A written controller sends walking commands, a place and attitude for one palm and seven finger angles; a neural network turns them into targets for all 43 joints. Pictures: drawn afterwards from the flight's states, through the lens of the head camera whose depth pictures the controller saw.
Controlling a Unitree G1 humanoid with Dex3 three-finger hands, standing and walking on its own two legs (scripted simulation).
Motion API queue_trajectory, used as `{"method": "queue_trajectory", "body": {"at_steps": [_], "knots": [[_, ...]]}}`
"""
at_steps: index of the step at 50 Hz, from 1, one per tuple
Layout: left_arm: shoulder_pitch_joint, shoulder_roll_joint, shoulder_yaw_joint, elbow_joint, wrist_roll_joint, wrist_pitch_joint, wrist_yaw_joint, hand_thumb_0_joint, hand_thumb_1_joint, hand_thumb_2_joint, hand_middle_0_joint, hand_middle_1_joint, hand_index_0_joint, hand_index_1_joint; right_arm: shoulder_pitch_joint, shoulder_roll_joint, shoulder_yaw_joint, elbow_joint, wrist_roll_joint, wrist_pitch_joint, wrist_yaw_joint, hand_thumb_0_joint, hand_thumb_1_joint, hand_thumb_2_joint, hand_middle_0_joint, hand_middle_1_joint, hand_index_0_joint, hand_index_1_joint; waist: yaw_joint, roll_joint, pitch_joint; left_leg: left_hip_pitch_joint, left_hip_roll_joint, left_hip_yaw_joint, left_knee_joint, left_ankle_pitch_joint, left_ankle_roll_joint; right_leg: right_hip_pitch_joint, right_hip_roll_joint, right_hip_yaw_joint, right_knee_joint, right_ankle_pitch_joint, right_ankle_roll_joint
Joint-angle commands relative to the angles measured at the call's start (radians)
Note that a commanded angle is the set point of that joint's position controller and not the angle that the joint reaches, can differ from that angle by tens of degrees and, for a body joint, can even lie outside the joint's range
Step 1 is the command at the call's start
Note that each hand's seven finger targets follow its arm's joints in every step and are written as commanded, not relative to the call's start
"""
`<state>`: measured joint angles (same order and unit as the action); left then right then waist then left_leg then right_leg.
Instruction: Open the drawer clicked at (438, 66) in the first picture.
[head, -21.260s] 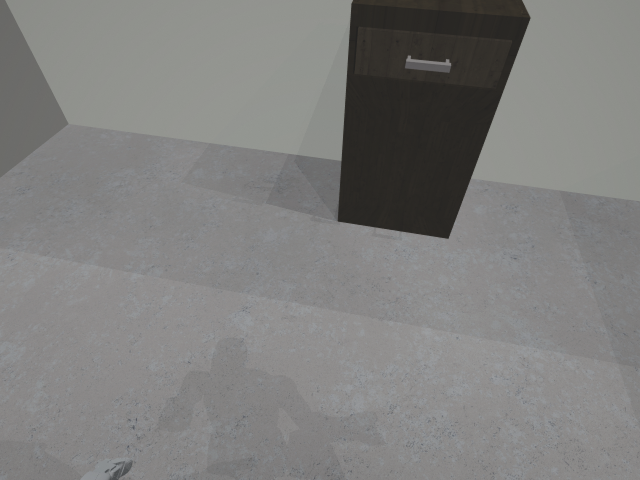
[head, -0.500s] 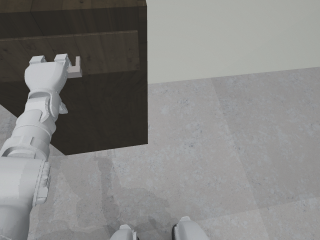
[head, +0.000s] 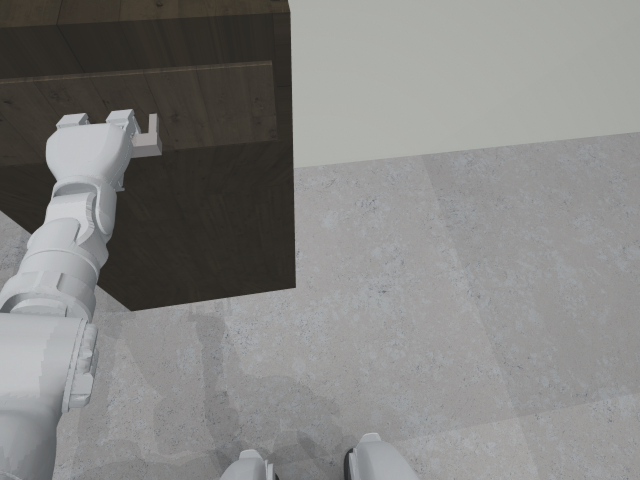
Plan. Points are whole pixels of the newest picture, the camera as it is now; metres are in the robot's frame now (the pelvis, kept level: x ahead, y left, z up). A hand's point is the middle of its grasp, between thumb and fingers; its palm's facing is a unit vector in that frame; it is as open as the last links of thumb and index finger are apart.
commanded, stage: pull the drawer open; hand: left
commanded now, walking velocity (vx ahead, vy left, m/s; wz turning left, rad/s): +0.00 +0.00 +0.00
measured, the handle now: (108, 136) +0.56 +0.24 +0.04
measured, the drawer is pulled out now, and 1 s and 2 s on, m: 0.00 0.10 0.23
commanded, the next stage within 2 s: none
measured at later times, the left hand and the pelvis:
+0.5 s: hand (109, 206) +0.46 +0.24 +0.02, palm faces -0.05 -0.02 -1.00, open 5.7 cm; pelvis +0.01 +0.00 +0.01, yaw +0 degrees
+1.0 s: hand (106, 250) +0.40 +0.23 +0.02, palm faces -0.03 -0.01 -1.00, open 5.7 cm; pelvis +0.00 -0.01 +0.02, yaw +1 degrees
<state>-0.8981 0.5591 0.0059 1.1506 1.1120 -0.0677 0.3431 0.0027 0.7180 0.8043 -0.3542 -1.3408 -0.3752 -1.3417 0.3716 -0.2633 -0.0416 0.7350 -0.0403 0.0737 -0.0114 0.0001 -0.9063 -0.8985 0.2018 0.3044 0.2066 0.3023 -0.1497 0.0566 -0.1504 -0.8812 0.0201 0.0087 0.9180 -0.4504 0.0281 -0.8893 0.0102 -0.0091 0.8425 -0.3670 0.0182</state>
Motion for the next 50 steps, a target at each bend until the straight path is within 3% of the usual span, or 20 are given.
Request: {"method": "queue_trajectory", "body": {"at_steps": [1,6,13,15,17,20,22,25,29,32,34,37,39,44,47,48,50], "knots": [[-0.37,0.236,0.046,-0.152,-0.01,0.011,0.025,0.0,0.9,0.9,-0.4,-1.35,-0.4,-1.35,0.182,-0.178,-0.065,-0.035,0.005,-0.013,-0.015,0.0,-0.9,-0.9,0.2,0.3,0.2,0.3,-0.007,0.034,-0.447,0.301,-0.021,-0.013,-0.078,0.505,0.009,0.252,0.044,-0.026,-0.062,0.361,-0.042],[-0.25,0.223,0.061,-0.161,-0.027,0.009,0.017,0.0,0.9,0.9,-0.4,-1.35,-0.4,-1.35,0.166,-0.176,-0.066,-0.048,0.006,-0.008,-0.01,0.0,-0.9,-0.9,0.2,0.3,0.2,0.3,0.028,0.036,-0.448,0.316,-0.02,-0.002,-0.089,0.528,0.008,0.288,0.045,-0.025,-0.071,0.382,-0.043],[-0.162,0.183,0.048,-0.223,-0.027,0.003,0.021,0.0,0.9,0.9,-0.4,-1.35,-0.4,-1.35,0.142,-0.169,-0.071,-0.065,0.014,-0.003,-0.011,0.0,-0.9,-0.9,0.2,0.3,0.2,0.3,0.048,0.013,-0.43,0.337,-0.016,0.001,-0.112,0.554,0.009,0.315,0.044,-0.025,-0.084,0.392,-0.043],[-0.151,0.112,0.003,-0.23,-0.028,0.008,0.025,0.0,0.9,0.9,-0.4,-1.35,-0.4,-1.35,0.136,-0.163,-0.075,-0.066,0.016,-0.005,-0.009,0.0,-0.9,-0.9,0.2,0.3,0.2,0.3,0.04,0.011,-0.39,0.352,-0.011,-0.002,-0.121,0.555,0.006,0.29,0.046,-0.034,-0.094,0.373,-0.045],[-0.138,0.15,0.04,-0.257,-0.029,0.006,0.031,0.0,0.9,0.9,-0.4,-1.35,-0.4,-1.35,0.128,-0.168,-0.077,-0.066,0.017,-0.001,-0.007,0.0,-0.9,-0.9,0.2,0.3,0.2,0.3,0.054,0.006,-0.391,0.362,-0.01,-0.006,-0.127,0.566,0.004,0.302,0.046,-0.032,-0.094,0.371,-0.048],[-0.099,0.064,-0.009,-0.329,-0.026,0.006,0.045,0.0,0.9,0.9,-0.4,-1.35,-0.4,-1.35,0.12,-0.153,-0.086,-0.075,0.016,-0.006,-0.002,0.0,-0.9,-0.9,0.2,0.3,0.2,0.3,0.06,0.044,-0.432,0.444,-0.001,-0.013,-0.122,0.68,-0.003,0.294,0.046,-0.038,-0.093,0.401,-0.046],[-0.073,0.046,-0.01,-0.339,-0.03,0.011,0.05,0.0,0.9,0.9,-0.4,-1.35,-0.4,-1.35,0.11,-0.153,-0.09,-0.073,0.017,-0.004,0.002,0.0,-0.9,-0.9,0.2,0.3,0.2,0.3,0.057,0.02,-0.415,0.457,0.004,-0.018,-0.122,0.7,-0.005,0.287,0.047,-0.042,-0.096,0.398,-0.047],[-0.057,0.024,-0.028,-0.34,-0.025,0.022,0.059,0.0,0.9,0.9,-0.4,-1.35,-0.4,-1.35,0.091,-0.149,-0.086,-0.079,0.022,-0.002,0.001,0.0,-0.9,-0.9,0.2,0.3,0.2,0.3,0.058,-0.014,-0.36,0.423,-0.003,-0.013,-0.142,0.616,-0.001,0.298,0.046,-0.042,-0.109,0.37,-0.047],[-0.062,0.012,-0.037,-0.35,-0.013,0.034,0.075,0.0,0.9,0.9,-0.4,-1.35,-0.4,-1.35,0.068,-0.141,-0.085,-0.08,0.026,-0.005,-0.001,0.0,-0.9,-0.9,0.2,0.3,0.2,0.3,0.063,0.004,-0.329,0.431,-0.008,-0.012,-0.157,0.578,-0.001,0.293,0.044,-0.042,-0.116,0.347,-0.054],[-0.054,-0.016,-0.052,-0.394,-0.017,0.035,0.08,0.0,0.9,0.9,-0.4,-1.35,-0.4,-1.35,0.049,-0.136,-0.086,-0.09,0.025,-0.006,-0.001,0.0,-0.9,-0.9,0.2,0.3,0.2,0.3,0.068,0.019,-0.353,0.457,-0.011,-0.013,-0.156,0.597,-0.003,0.305,0.042,-0.04,-0.119,0.354,-0.057],[-0.013,0.003,-0.032,-0.396,-0.013,0.038,0.083,0.0,0.9,0.9,-0.4,-1.35,-0.4,-1.35,0.04,-0.133,-0.085,-0.093,0.026,-0.005,-0.002,0.0,-0.9,-0.9,0.2,0.3,0.2,0.3,0.082,0.01,-0.364,0.458,-0.013,-0.01,-0.158,0.595,-0.004,0.323,0.041,-0.039,-0.116,0.362,-0.055],[-0.025,-0.067,-0.088,-0.412,-0.022,0.04,0.08,0.0,0.9,0.9,-0.4,-1.35,-0.4,-1.35,0.018,-0.126,-0.082,-0.101,0.028,-0.01,-0.003,0.0,-0.9,-0.9,0.2,0.3,0.2,0.3,0.062,-0.018,-0.324,0.444,-0.017,-0.008,-0.166,0.547,0.0,0.322,0.039,-0.039,-0.13,0.346,-0.055],[0.001,-0.001,-0.036,-0.4,-0.016,0.038,0.084,0.0,0.9,0.9,-0.4,-1.35,-0.4,-1.35,0.012,-0.13,-0.081,-0.101,0.029,-0.012,-0.01,0.0,-0.9,-0.9,0.2,0.3,0.2,0.3,0.08,-0.035,-0.327,0.425,-0.024,0.0,-0.172,0.508,0.003,0.349,0.038,-0.032,-0.129,0.351,-0.056],[0.061,-0.047,-0.067,-0.43,-0.019,0.033,0.085,0.0,0.9,0.9,-0.4,-1.35,-0.4,-1.35,-0.017,-0.119,-0.076,-0.118,0.033,-0.019,-0.014,0.0,-0.9,-0.9,0.2,0.3,0.2,0.3,0.093,-0.02,-0.316,0.427,-0.031,0.005,-0.184,0.477,0.003,0.366,0.035,-0.029,-0.137,0.338,-0.06],[0.102,0.002,-0.023,-0.475,-0.022,0.027,0.087,0.0,0.9,0.9,-0.4,-1.35,-0.4,-1.35,-0.034,-0.123,-0.075,-0.129,0.033,-0.021,-0.018,0.0,-0.9,-0.9,0.2,0.3,0.2,0.3,0.112,-0.038,-0.343,0.416,-0.036,0.006,-0.187,0.481,0.005,0.41,0.035,-0.022,-0.136,0.357,-0.061],[0.11,-0.037,-0.057,-0.471,-0.024,0.028,0.087,0.0,0.9,0.9,-0.4,-1.35,-0.4,-1.35,-0.041,-0.117,-0.073,-0.132,0.034,-0.023,-0.019,0.0,-0.9,-0.9,0.2,0.3,0.2,0.3,0.103,-0.033,-0.324,0.417,-0.037,0.011,-0.189,0.46,0.007,0.402,0.034,-0.021,-0.142,0.351,-0.059],[0.125,-0.011,-0.035,-0.458,-0.021,0.026,0.088,0.0,0.9,0.9,-0.4,-1.35,-0.4,-1.35,-0.049,-0.119,-0.071,-0.126,0.037,-0.027,-0.024,0.0,-0.9,-0.9,0.2,0.3,0.2,0.3,0.102,-0.066,-0.276,0.386,-0.04,0.016,-0.2,0.403,0.008,0.399,0.032,-0.02,-0.151,0.324,-0.056]]}}
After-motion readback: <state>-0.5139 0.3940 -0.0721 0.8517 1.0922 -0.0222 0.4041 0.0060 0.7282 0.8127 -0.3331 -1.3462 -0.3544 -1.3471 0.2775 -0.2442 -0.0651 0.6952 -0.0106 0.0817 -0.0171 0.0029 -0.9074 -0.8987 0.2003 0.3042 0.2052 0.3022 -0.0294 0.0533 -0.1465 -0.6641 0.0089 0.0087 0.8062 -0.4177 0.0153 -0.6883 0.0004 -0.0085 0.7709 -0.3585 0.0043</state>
